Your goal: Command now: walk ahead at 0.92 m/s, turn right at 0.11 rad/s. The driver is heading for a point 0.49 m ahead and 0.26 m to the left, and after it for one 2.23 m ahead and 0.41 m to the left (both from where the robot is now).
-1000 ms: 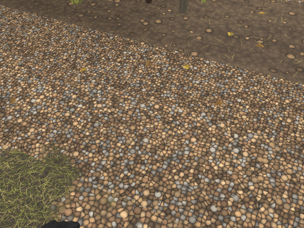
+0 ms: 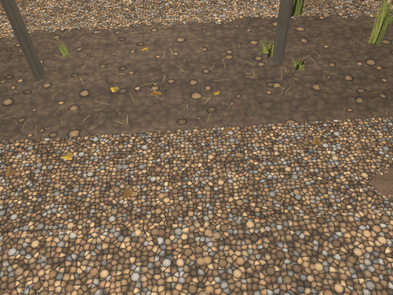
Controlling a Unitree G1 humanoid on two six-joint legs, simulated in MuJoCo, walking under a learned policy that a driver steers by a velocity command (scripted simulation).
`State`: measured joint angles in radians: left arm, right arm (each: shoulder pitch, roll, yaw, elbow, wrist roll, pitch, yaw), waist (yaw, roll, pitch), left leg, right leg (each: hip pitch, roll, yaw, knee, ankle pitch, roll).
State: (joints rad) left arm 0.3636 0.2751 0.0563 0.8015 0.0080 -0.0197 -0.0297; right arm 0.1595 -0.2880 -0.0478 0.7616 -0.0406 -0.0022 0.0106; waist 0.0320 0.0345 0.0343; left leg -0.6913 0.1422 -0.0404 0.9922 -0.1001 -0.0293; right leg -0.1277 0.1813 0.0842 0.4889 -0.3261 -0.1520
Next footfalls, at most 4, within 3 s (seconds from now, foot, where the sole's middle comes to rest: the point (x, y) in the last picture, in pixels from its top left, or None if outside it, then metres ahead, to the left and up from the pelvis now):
0.36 left None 0.43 0.07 -0.95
0.62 right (222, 234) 0.83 -0.02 -0.95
0.94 left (156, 246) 0.77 0.26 -0.95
1.26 right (223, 233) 0.83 -0.02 -0.95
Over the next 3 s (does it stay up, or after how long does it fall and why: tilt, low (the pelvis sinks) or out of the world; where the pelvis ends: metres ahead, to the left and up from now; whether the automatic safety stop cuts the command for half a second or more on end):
stays up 1.48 0.10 -0.37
